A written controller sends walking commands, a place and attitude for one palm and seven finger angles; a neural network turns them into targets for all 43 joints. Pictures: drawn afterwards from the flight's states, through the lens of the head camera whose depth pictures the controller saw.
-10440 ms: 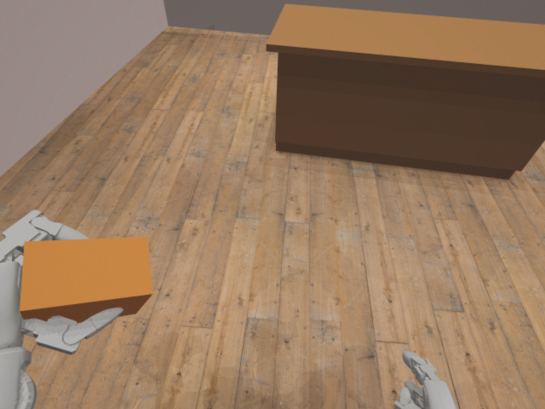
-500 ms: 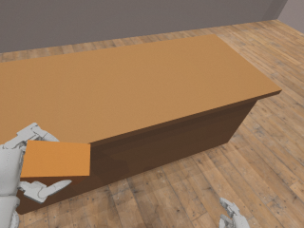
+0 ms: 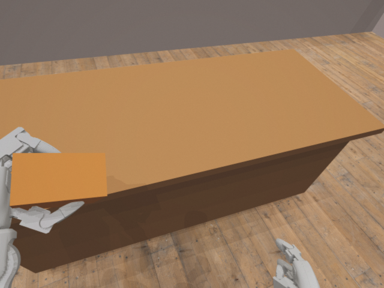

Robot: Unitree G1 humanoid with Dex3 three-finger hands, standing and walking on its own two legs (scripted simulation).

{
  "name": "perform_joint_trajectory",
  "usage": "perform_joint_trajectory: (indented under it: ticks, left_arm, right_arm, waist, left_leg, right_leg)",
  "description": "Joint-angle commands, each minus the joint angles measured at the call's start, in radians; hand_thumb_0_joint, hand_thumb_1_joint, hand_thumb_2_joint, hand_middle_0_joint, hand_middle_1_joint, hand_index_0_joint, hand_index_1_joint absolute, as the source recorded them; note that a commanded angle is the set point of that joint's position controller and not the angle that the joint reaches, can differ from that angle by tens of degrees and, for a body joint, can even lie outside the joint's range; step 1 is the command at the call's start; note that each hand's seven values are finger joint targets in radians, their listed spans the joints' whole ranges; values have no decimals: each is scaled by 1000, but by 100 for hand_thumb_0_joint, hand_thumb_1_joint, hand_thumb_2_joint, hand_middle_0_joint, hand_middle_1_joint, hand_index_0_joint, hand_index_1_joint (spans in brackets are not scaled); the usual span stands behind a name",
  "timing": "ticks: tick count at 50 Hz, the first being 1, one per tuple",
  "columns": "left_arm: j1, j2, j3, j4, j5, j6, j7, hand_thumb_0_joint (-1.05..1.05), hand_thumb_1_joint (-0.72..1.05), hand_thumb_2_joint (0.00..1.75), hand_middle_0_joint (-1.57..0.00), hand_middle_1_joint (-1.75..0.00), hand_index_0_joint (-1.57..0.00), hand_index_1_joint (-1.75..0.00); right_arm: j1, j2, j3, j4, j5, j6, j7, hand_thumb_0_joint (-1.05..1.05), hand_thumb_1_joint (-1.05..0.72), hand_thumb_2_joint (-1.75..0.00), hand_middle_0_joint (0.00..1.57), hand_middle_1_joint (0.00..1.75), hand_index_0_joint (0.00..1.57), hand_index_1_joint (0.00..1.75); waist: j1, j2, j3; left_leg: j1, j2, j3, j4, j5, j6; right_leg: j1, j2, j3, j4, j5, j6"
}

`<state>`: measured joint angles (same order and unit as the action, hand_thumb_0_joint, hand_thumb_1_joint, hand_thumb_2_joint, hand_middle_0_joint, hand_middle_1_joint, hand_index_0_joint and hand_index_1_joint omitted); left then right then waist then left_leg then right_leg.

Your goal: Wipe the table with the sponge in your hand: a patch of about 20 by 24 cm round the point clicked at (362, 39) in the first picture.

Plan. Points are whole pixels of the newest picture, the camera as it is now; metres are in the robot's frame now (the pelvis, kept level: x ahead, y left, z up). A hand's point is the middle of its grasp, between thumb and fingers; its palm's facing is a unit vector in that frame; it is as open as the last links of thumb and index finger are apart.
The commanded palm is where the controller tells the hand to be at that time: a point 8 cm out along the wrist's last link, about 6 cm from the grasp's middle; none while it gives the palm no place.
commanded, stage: shuffle to correct the standing spot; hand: left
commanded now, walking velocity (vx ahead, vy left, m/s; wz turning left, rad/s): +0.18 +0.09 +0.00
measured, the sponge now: (73, 181) +0.23 +0.22 +0.15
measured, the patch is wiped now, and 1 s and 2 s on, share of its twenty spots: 0.00 0.00 0.00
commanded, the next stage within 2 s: come to a stop and stand still in 1.96 s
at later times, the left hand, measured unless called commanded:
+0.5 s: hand (43, 162) +0.24 +0.26 +0.18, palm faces +0.33 -0.80 -0.50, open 10.1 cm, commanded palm +0.19 +0.30 +0.19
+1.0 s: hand (24, 130) +0.29 +0.31 +0.19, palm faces +0.39 -0.81 -0.44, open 10.1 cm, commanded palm +0.24 +0.35 +0.19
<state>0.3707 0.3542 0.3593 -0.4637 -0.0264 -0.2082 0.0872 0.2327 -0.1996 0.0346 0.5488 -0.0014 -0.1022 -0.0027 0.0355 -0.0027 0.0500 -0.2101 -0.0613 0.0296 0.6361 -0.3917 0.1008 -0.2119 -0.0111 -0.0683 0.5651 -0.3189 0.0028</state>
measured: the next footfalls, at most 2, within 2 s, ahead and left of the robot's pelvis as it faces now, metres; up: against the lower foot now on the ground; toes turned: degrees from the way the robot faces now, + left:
left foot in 0.16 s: +0.07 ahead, +0.09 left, +0.00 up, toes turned -1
right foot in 0.46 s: +0.09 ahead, -0.06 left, +0.00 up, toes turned -8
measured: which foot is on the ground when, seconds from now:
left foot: down 0.00-0.06, up 0.08-0.14, down 0.16-0.46, up 0.48-0.74, down 0.76-1.00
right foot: down 0.00-0.16, up 0.18-0.44, down 0.46-1.00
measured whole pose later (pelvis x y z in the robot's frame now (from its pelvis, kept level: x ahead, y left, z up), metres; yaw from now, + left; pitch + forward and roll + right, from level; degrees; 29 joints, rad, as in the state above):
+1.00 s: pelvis +0.07 +0.07 +0.00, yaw -1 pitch -2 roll -1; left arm 0.43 0.39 0.40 -0.47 -0.03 -0.24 0.09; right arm 0.21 -0.18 0.00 0.61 0.03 -0.11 -0.01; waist 0.00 0.02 0.04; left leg -0.40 0.01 0.01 0.90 -0.38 0.01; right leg -0.23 -0.02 -0.09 0.58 -0.32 -0.02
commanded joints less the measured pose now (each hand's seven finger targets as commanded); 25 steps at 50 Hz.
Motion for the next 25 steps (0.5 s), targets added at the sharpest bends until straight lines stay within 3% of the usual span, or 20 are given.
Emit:
perform_joint_trajectory:
  ticks: [1,2,3,4,5,6,7,8,9,10,12,14,16,18,20,21,22,23,24,25]
  left_arm:
    - [-58,189,101,-247,-20,-84,33,0,10,130,-120,-160,-120,-160]
    - [-59,187,106,-254,-24,-93,38,0,10,130,-120,-160,-120,-160]
    - [-27,218,152,-207,-26,-96,48,0,10,130,-120,-160,-120,-160]
    - [-34,188,136,-208,-30,-94,52,0,10,130,-120,-160,-120,-160]
    - [-47,193,139,-214,-27,-89,52,0,10,130,-120,-160,-120,-160]
    - [-67,182,132,-220,-25,-83,47,0,10,130,-120,-160,-120,-160]
    - [-83,166,112,-241,-23,-88,37,0,10,130,-120,-160,-120,-160]
    - [-117,171,104,-318,-17,-99,37,0,10,130,-120,-160,-120,-160]
    - [-121,205,123,-325,0,-111,44,0,10,130,-120,-160,-120,-160]
    - [-99,219,140,-248,0,-106,38,0,10,130,-120,-160,-120,-160]
    - [-109,203,134,-253,0,-95,36,0,10,130,-120,-160,-120,-160]
    - [-86,191,121,-257,11,-96,32,0,10,130,-120,-160,-120,-160]
    - [-30,173,110,-244,9,-90,28,0,10,130,-120,-160,-120,-160]
    - [31,204,149,-210,6,-89,33,0,10,130,-120,-160,-120,-160]
    - [54,189,147,-168,3,-85,34,0,10,130,-120,-160,-120,-160]
    - [60,202,162,-137,1,-81,36,0,10,130,-120,-160,-120,-160]
    - [66,217,174,-114,1,-81,38,0,10,130,-120,-160,-120,-160]
    - [68,243,189,-86,3,-77,37,0,10,130,-120,-160,-120,-160]
    - [5,236,188,-109,-13,-75,34,0,10,130,-120,-160,-120,-160]
    - [-59,193,155,-117,-15,-74,28,0,10,130,-120,-160,-120,-160]
  right_arm:
    - [-81,-145,-86,-152,11,-56,2,0,-90,-90,20,30,20,30]
    - [-79,-146,-94,-146,14,-53,3,0,-90,-90,20,30,20,30]
    - [-84,-143,-89,-135,14,-43,4,0,-90,-90,20,30,20,30]
    - [-84,-125,-76,-120,11,-29,5,0,-90,-90,20,30,20,30]
    - [-76,-114,-72,-111,13,-15,0,0,-90,-90,20,30,20,30]
    - [-67,-99,-63,-100,10,-6,-3,0,-90,-90,20,30,20,30]
    - [-79,-113,-63,-103,15,-9,-13,0,-90,-90,20,30,20,30]
    - [-102,-144,-80,-123,11,-26,-22,0,-90,-90,20,30,20,30]
    - [-124,-122,-80,-132,1,-42,-22,0,-90,-90,20,30,20,30]
    - [-108,-124,-81,-122,1,-47,-18,0,-90,-90,20,30,20,30]
    - [-96,-128,-85,-116,-4,-50,-12,0,-90,-90,20,30,20,30]
    - [-98,-129,-80,-104,3,-66,-13,0,-90,-90,20,30,20,30]
    - [-95,-137,-77,-106,7,-72,-11,0,-90,-90,20,30,20,30]
    - [-101,-135,-68,-115,0,-72,-17,0,-90,-90,20,30,20,30]
    - [-96,-129,-64,-121,2,-56,-20,0,-90,-90,20,30,20,30]
    - [-104,-130,-65,-123,2,-46,-22,0,-90,-90,20,30,20,30]
    - [-106,-126,-69,-119,-1,-35,-26,0,-90,-90,20,30,20,30]
    - [-100,-120,-74,-119,-5,-25,-24,0,-90,-90,20,30,20,30]
    - [-101,-130,-86,-126,-1,-23,-25,0,-90,-90,20,30,20,30]
    - [-74,-145,-97,-107,2,-30,-24,0,-90,-90,20,30,20,30]
  waist:
    - [1,-96,-219]
    - [-1,-177,-198]
    - [-3,-181,-155]
    - [-6,-149,-111]
    - [-27,-116,-69]
    - [-69,-28,-78]
    - [-80,199,-63]
    - [-79,468,-73]
    - [-59,406,-103]
    - [-47,259,-97]
    - [-55,109,-59]
    - [-42,103,-75]
    - [-36,159,-94]
    - [-27,196,-110]
    - [-20,133,-121]
    - [-13,64,-136]
    - [-6,-53,-160]
    - [-12,-234,-192]
    - [-23,-306,-142]
    - [-34,-235,-113]
  left_leg:
    - [-208,43,-43,241,518,-146]
    - [-302,32,-42,328,264,-134]
    - [-376,58,-85,347,-82,-104]
    - [-364,130,-169,271,-207,-74]
    - [-259,150,-164,122,-197,-63]
    - [-50,101,-82,-62,-52,-72]
    - [61,82,-135,-216,21,-74]
    - [185,254,-423,-361,191,-33]
    - [173,291,-463,-360,245,32]
    - [100,319,-461,-375,147,48]
    - [55,322,-452,-373,173,70]
    - [57,282,-329,-338,336,64]
    - [-11,242,-219,-344,285,44]
    - [-70,222,-177,-350,182,33]
    - [-169,213,-176,-323,72,10]
    - [-249,198,-159,-270,8,-7]
    - [-355,153,-117,-125,-57,-21]
    - [-446,65,-34,160,-81,-41]
    - [-506,45,-28,422,-108,-65]
    - [-486,74,-72,533,-69,-85]
  right_leg:
    - [263,-186,250,-28,451,-216]
    - [269,-294,366,-77,434,-271]
    - [244,-365,456,-122,418,-292]
    - [160,-387,445,-113,297,-262]
    - [23,-341,359,-86,177,-204]
    - [-146,-226,219,-9,38,-138]
    - [-254,-37,60,190,-34,-80]
    - [-425,74,-29,440,-219,-14]
    - [-421,68,51,580,-241,-34]
    - [-400,33,82,623,-206,-34]
    - [-403,3,86,603,-146,-25]
    - [-352,-9,44,460,-95,-20]
    - [-215,-1,-1,290,-64,-23]
    - [-85,13,-34,120,-49,-26]
    - [87,25,-55,-45,7,-28]
    - [204,11,-37,-120,44,-35]
    - [321,-56,61,-181,16,-68]
    - [347,-241,345,-277,-133,-154]
    - [245,-401,582,-365,-212,-237]
    - [105,-424,587,-409,-347,-258]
